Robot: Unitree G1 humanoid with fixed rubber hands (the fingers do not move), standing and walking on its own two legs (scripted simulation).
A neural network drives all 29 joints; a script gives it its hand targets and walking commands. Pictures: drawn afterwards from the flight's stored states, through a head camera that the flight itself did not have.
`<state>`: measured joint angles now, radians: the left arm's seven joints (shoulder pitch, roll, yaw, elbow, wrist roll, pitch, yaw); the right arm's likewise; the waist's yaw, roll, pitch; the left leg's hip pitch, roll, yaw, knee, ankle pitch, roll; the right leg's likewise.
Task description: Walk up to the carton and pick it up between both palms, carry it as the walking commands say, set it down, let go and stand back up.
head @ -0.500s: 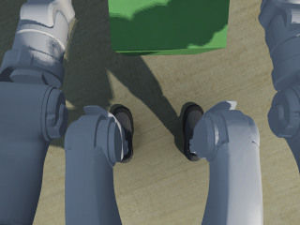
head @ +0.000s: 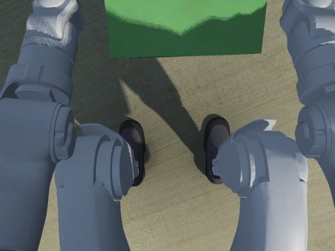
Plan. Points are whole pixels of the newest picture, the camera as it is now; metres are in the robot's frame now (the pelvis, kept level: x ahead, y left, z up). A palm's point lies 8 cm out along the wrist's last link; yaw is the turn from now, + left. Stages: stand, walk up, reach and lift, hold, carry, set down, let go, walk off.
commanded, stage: reach and lift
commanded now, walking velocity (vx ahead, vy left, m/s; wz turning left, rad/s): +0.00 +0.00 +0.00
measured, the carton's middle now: out of the picture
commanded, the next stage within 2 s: none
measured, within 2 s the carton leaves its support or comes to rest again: leaves its support in 1.30 s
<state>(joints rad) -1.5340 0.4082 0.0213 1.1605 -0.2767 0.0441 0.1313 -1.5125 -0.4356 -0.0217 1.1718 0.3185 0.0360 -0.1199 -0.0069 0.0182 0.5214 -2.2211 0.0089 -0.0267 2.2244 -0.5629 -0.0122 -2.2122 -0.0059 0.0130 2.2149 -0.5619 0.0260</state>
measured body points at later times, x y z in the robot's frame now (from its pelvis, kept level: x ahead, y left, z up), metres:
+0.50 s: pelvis -0.01 +0.00 +0.00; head +0.38 +0.00 +0.22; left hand +0.56 +0.15 -0.19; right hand +0.56 -0.17 -0.20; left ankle +0.12 +0.12 -0.33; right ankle +0.12 -0.13 -0.33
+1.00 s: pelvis -0.01 +0.00 -0.01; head +0.37 +0.00 +0.22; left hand +0.57 +0.15 -0.19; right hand +0.56 -0.17 -0.20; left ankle +0.12 +0.12 -0.33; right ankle +0.12 -0.13 -0.33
